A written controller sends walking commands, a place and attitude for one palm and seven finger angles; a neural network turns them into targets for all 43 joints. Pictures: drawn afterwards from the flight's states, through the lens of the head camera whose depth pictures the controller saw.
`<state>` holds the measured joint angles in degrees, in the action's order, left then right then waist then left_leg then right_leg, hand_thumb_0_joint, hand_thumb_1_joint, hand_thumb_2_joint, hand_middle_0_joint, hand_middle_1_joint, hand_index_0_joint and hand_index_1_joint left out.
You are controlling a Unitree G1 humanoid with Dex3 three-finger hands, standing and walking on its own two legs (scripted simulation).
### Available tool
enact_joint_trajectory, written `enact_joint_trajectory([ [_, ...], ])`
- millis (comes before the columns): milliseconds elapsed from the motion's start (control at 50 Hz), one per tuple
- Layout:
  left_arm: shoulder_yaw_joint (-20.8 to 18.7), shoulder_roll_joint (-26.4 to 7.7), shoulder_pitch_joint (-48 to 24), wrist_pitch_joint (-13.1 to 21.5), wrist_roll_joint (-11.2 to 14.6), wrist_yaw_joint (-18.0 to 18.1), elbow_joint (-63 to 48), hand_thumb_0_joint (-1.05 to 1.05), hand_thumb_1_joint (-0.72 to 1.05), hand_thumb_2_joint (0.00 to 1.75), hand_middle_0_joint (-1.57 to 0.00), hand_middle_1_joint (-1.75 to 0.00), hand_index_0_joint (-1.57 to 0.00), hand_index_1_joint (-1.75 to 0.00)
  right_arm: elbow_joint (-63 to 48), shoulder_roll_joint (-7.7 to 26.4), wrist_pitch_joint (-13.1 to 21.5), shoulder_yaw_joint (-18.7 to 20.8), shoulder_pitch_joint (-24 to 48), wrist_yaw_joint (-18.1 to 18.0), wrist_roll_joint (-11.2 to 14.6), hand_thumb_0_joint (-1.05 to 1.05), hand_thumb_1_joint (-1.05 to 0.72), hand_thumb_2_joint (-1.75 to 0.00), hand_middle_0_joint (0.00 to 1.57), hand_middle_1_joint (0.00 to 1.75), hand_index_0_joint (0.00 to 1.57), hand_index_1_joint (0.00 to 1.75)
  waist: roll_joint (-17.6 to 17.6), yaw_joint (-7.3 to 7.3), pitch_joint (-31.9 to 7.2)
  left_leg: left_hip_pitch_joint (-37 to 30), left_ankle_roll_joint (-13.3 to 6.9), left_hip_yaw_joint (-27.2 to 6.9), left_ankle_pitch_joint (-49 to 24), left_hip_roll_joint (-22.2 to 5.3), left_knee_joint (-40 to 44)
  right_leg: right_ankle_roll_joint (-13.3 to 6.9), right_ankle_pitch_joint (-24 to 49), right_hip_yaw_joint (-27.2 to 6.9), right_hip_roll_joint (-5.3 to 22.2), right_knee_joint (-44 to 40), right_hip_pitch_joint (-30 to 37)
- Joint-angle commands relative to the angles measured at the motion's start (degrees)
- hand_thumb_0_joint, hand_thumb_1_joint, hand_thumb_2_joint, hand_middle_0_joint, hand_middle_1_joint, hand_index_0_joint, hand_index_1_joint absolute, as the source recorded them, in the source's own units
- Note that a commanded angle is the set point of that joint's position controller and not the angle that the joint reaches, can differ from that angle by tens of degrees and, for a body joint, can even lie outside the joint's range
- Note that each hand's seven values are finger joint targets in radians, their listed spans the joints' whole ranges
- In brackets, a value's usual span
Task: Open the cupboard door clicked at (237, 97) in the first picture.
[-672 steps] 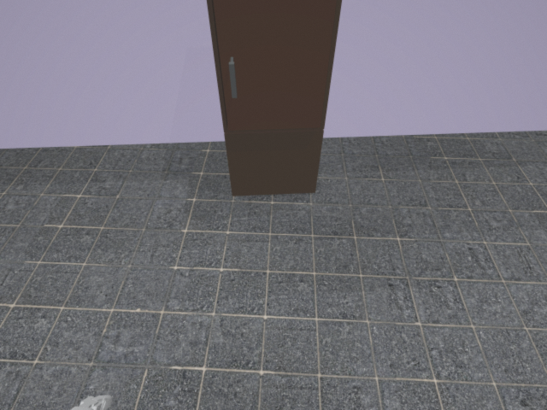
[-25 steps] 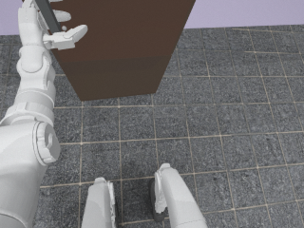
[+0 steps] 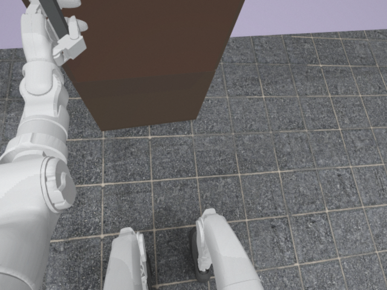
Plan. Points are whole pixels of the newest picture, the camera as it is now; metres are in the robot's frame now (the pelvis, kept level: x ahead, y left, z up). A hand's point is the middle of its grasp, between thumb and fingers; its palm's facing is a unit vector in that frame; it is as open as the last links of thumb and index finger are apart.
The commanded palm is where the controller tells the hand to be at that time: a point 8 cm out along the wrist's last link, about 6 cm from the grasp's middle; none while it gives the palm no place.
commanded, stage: pull the door open along its arc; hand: left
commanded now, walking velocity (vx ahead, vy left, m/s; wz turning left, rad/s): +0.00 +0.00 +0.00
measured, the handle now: (60, 16) +0.61 +0.17 +0.05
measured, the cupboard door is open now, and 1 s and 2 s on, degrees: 0 44 40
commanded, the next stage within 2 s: open thumb and fingers to let go in 0.96 s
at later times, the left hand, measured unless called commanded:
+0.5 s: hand (108, 96) +0.46 +0.09 +0.05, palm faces +0.23 -0.97 +0.10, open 5.6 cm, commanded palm +0.39 +0.13 +0.04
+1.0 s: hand (180, 157) +0.35 -0.01 +0.05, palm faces +0.23 -0.97 -0.09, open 5.7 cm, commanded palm +0.29 +0.03 +0.04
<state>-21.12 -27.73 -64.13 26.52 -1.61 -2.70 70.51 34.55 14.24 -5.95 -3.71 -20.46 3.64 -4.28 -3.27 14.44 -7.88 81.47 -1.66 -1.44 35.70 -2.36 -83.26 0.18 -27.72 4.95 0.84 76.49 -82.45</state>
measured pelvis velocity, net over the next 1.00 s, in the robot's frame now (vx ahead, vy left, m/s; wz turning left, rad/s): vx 0.03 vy -0.05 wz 0.08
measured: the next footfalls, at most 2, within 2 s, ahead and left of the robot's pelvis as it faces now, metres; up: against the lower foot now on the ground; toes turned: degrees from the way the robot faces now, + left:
none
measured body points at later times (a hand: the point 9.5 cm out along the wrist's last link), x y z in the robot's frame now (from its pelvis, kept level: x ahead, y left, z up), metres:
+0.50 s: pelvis +0.03 +0.00 +0.04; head +0.19 +0.01 +0.46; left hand +0.44 +0.14 +0.05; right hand +0.13 -0.25 -0.09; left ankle +0.01 +0.10 -0.58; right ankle +0.06 -0.13 -0.58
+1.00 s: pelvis +0.03 -0.05 +0.05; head +0.14 -0.05 +0.48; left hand +0.33 +0.04 +0.06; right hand +0.23 -0.23 -0.07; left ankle +0.01 +0.10 -0.58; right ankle +0.06 -0.13 -0.58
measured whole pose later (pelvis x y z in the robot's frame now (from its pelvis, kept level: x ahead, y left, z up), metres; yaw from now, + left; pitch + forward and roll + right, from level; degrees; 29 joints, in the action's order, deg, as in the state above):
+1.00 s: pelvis +0.03 -0.05 +0.05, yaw +4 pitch +23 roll +1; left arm 17.8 6.1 -3.4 21.9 -9.3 34.4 23.1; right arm 34.3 7.3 3.6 -0.9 -6.1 4.6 -5.1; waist -1.8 2.3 -11.8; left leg 59.9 2.7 -1.9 34.2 -1.5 -70.7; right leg -3.7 -30.6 5.4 1.4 70.5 -63.5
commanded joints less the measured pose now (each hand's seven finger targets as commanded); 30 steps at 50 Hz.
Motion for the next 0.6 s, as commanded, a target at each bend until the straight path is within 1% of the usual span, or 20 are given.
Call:
enact_joint_trajectory([
  [0,-0.45,-8.65,-17.93,3.24,1.11,-0.58,-11.68,0.0,0.9,0.9,-0.4,-1.35,-0.4,-1.35,-2.12,11.16,-0.16,4.54,-12.42,-0.53,0.13,0.0,-0.9,-0.9,0.2,0.3,0.2,0.3,-8.42,-0.08,-34.76,-25.95,0.78,-3.8,-26.7,1.03,10.75,-1.64,15.34,-1.64,-2.77,-7.02,20.27],
  [40,-0.72,-8.06,-15.47,3.68,1.73,-0.92,-14.22,0.0,0.9,0.9,-0.4,-1.35,-0.4,-1.35,-2.82,10.9,-0.35,4.76,-12.07,-0.3,0.33,0.0,-0.9,-0.9,0.2,0.3,0.2,0.3,-8.89,-1.16,-36.5,-27.31,0.93,-3.61,-28.68,1.06,10.96,-1.74,17.16,-1.68,-2.72,-6.66,21.53],
  [60,-0.5,-7.2,-13.77,3.71,2.27,-1.03,-15.21,0.0,0.9,0.9,-0.4,-1.35,-0.4,-1.35,-3.07,10.8,-0.57,4.89,-11.9,-0.22,0.46,0.0,-0.9,-0.9,0.2,0.3,0.2,0.3,-7.35,-1.42,-36.89,-27.17,0.95,-3.46,-29.17,1.1,11.24,-1.59,18.32,-1.73,-2.73,-6.91,23.3],
  [80,-0.51,-6.52,-11.96,3.82,2.86,-1.12,-16.68,0.0,0.9,0.9,-0.4,-1.35,-0.4,-1.35,-3.38,10.58,-0.58,5.14,-11.66,-0.12,0.65,0.0,-0.9,-0.9,0.2,0.3,0.2,0.3,-7.15,-1.77,-37.18,-27.18,0.86,-2.94,-29.74,1.21,11.44,-1.48,19.77,-1.9,-2.75,-7.29,24.86],
  [120,0.35,-4.24,-6.83,3.49,3.65,-1.16,-17.55,0.0,0.9,0.9,-0.4,-1.35,-0.4,-1.35,-3.94,10.24,-0.77,5.3,-10.82,0.08,1.11,0.0,-0.9,-0.9,0.2,0.3,0.2,0.3,-4.74,-2.65,-35.52,-25.55,0.75,-2.14,-28.13,1.41,12.35,-1.39,19.87,-2.09,-2.75,-8.07,27.16],
  [180,1.47,-1.48,1.38,3.74,4.41,-0.89,-22.31,0.0,0.9,0.9,-0.4,-1.35,-0.4,-1.35,-5.11,9.79,-0.96,5.84,-9.56,0.31,1.67,0.0,-0.9,-0.9,0.2,0.3,0.2,0.3,-4.27,-4.59,-35.49,-26.94,0.98,-1.39,-30.14,1.51,13.75,-1.51,22.22,-2.17,-2.59,-8.57,29.7],
  [200,1.81,-0.14,4.35,3.71,4.88,-0.63,-23.69,0.0,0.9,0.9,-0.4,-1.35,-0.4,-1.35,-5.53,9.54,-0.91,6.08,-9.02,0.44,1.95,0.0,-0.9,-0.9,0.2,0.3,0.2,0.3,-2.93,-5.04,-35.09,-26.53,0.9,-1.02,-30.08,1.7,14.12,-1.47,22.94,-2.26,-2.6,-8.97,30.88],
  [220,2.97,1.51,6.79,3.86,5.26,-0.36,-25.9,0.0,0.9,0.9,-0.4,-1.35,-0.4,-1.35,-5.81,9.27,-0.82,6.24,-8.47,0.51,2.07,0.0,-0.9,-0.9,0.2,0.3,0.2,0.3,-2.71,-5.37,-34.63,-26.68,0.96,-0.78,-30.18,1.76,14.76,-1.49,23.59,-2.27,-2.56,-9.34,32.1],
  [260,4.55,4.87,13.35,4.29,6.35,0.11,-30.69,0.0,0.9,0.9,-0.4,-1.35,-0.4,-1.35,-6.57,8.79,-0.37,6.69,-7.42,0.73,2.5,0.0,-0.9,-0.9,0.2,0.3,0.2,0.3,-1.55,-6.35,-35.48,-27.78,1.05,-0.21,-31.82,1.88,15.55,-1.5,26.05,-2.36,-2.54,-9.82,34.54],
  [300,7.32,8.91,19.59,4.61,7.21,0.51,-34.34,0.0,0.9,0.9,-0.4,-1.35,-0.4,-1.35,-7.11,8.2,0.24,7.02,-6.05,0.94,2.94,0.0,-0.9,-0.9,0.2,0.3,0.2,0.3,0.89,-7.16,-33.88,-26.47,1.0,0.6,-30.84,2.17,16.4,-1.44,27.25,-2.62,-2.49,-10.57,37.25],
  [340,10.41,11.97,23.66,5.17,7.21,1.4,-38.17,0.0,0.9,0.9,-0.4,-1.35,-0.4,-1.35,-7.39,7.85,0.84,7.3,-5.16,0.95,3.07,0.0,-0.9,-0.9,0.2,0.3,0.2,0.3,1.54,-7.32,-32.07,-27.01,1.07,0.89,-31.12,2.15,16.97,-1.52,27.92,-2.47,-2.28,-10.68,37.61],
  [360,3.8,15.03,25.0,5.49,11.05,9.64,-41.37,0.0,0.9,0.9,-0.4,-1.35,-0.4,-1.35,-8.7,6.88,1.15,7.25,-3.07,0.77,2.74,0.0,-0.9,-0.9,0.2,0.3,0.2,0.3,-0.71,-10.35,-31.07,-27.22,1.88,1.49,-31.7,2.2,18.06,-1.6,27.16,-1.79,-2.1,-10.63,37.23],
  [380,9.21,20.07,28.55,5.44,9.41,13.92,-41.35,0.0,0.9,0.9,-0.4,-1.35,-0.4,-1.35,-8.38,6.41,1.66,7.2,-2.4,1.26,2.23,0.0,-0.9,-0.9,0.2,0.3,0.2,0.3,-0.38,-9.56,-30.05,-28.62,2.44,1.33,-31.71,1.86,18.04,-1.55,25.59,-1.46,-2.17,-10.75,35.32],
  [400,10.9,22.62,29.42,5.73,8.33,17.68,-42.13,0.0,0.9,0.9,-0.4,-1.35,-0.4,-1.35,-8.18,6.16,1.9,7.29,-2.39,1.54,1.73,0.0,-0.9,-0.9,0.2,0.3,0.2,0.3,2.3,-8.92,-28.93,-28.51,2.51,1.24,-32.09,1.72,17.94,-1.55,25.73,-1.11,-2.15,-10.87,35.12],
  [440,13.65,25.15,31.51,6.82,4.09,25.12,-45.01,0.0,0.9,0.9,-0.4,-1.35,-0.4,-1.35,-8.3,5.67,2.36,7.68,-2.15,1.94,0.43,0.0,-0.9,-0.9,0.2,0.3,0.2,0.3,1.77,-9.49,-28.5,-29.14,2.8,1.33,-33.84,1.82,17.65,-1.91,27.07,-1.02,-2.13,-10.61,34.76],
  [460,15.2,27.28,33.6,7.09,1.95,28.64,-45.13,0.0,0.9,0.9,-0.4,-1.35,-0.4,-1.35,-8.21,5.27,2.48,7.84,-1.64,2.27,-0.02,0.0,-0.9,-0.9,0.2,0.3,0.2,0.3,1.33,-9.96,-28.91,-29.71,2.94,1.42,-34.45,1.88,17.69,-2.02,27.4,-0.95,-2.01,-10.4,35.0],
  [480,17.88,29.71,32.68,7.53,-0.86,32.01,-45.78,0.0,0.9,0.9,-0.4,-1.35,-0.4,-1.35,-7.78,4.98,2.7,7.93,-0.94,2.47,-0.55,0.0,-0.9,-0.9,0.2,0.3,0.2,0.3,1.0,-9.38,-28.43,-30.37,3.11,1.23,-34.66,1.79,17.46,-2.03,27.03,-0.8,-1.87,-10.38,33.76],
  [500,19.62,32.18,33.66,7.59,-3.17,35.3,-45.59,0.0,0.9,0.9,-0.4,-1.35,-0.4,-1.35,-7.45,4.72,3.08,8.13,-0.29,2.69,-1.08,0.0,-0.9,-0.9,0.2,0.3,0.2,0.3,1.27,-9.44,-28.37,-30.56,3.08,1.32,-34.74,1.93,17.27,-2.03,26.91,-0.64,-1.85,-10.58,33.51],
  [540,20.73,34.26,34.98,7.48,-7.06,40.12,-46.25,0.0,0.9,0.9,-0.4,-1.35,-0.4,-1.35,-7.32,4.02,3.87,8.02,1.35,2.29,-2.12,0.0,-0.9,-0.9,0.2,0.3,0.2,0.3,2.96,-9.77,-29.0,-30.26,3.05,0.94,-33.74,2.15,17.11,-2.41,26.92,-0.34,-2.05,-10.57,34.17],
  [580,25.02,38.13,35.5,7.06,-10.51,41.72,-46.54,0.0,0.9,0.9,-0.4,-1.35,-0.4,-1.35,-6.75,2.95,4.87,7.78,3.13,1.7,-2.76,0.0,-0.9,-0.9,0.2,0.3,0.2,0.3,3.55,-9.34,-28.89,-30.73,2.87,0.97,-32.37,2.28,17.3,-2.44,26.41,-0.14,-1.73,-10.94,34.44],
])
